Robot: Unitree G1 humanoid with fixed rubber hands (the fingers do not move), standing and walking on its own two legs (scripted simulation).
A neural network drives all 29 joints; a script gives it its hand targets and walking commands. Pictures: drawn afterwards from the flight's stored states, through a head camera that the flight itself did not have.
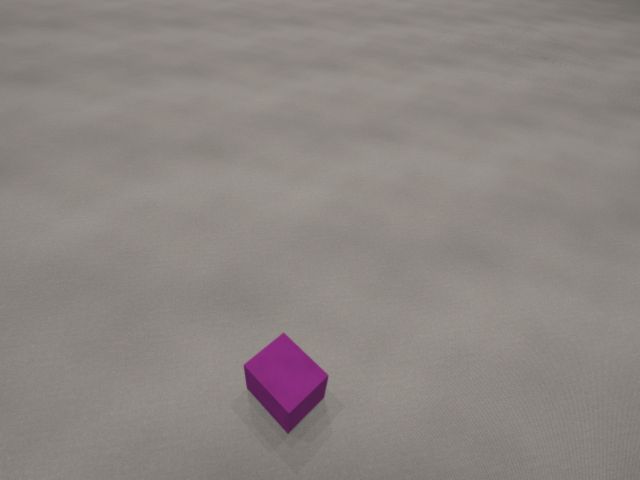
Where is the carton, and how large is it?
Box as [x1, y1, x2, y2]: [244, 333, 328, 432]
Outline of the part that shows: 282,333 245,363 244,370 247,388 280,425 288,432 323,397 328,375 284,333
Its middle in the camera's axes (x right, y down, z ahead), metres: -0.11 +0.42 +1.19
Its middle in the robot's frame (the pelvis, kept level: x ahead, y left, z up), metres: +0.58 +0.02 -0.68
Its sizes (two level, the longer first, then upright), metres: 0.195 0.157 0.160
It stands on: the floor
